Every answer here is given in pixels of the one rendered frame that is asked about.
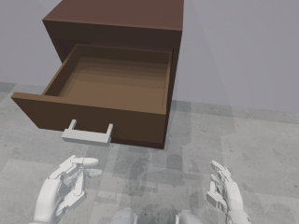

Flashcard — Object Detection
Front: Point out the robot right forearm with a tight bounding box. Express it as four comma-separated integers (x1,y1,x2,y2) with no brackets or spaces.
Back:
225,210,251,224

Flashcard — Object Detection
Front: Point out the cabinet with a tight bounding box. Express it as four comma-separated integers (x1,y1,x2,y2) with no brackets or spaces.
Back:
42,0,184,149

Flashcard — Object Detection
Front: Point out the robot right thigh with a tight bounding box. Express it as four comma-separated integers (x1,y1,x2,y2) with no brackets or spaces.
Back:
173,212,203,224

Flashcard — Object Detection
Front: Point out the robot right shin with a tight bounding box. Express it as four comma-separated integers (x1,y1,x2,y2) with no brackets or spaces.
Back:
181,210,191,214

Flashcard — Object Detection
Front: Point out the robot left hand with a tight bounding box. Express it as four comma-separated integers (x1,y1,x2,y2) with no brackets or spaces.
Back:
33,155,103,224

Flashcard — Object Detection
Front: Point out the robot right hand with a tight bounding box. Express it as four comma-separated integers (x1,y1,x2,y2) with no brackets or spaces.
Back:
206,161,245,215

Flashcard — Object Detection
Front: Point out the handle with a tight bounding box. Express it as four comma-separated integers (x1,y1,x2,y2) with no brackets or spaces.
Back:
62,119,113,147

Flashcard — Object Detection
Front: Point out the drawer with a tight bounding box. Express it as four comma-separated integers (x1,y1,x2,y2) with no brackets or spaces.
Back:
10,44,172,144

